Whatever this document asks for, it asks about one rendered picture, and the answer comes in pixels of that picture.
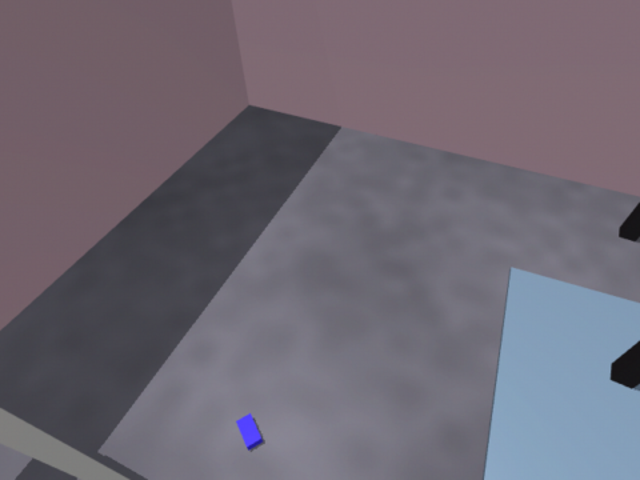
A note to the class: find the small box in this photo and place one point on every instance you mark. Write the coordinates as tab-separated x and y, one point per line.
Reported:
249	431

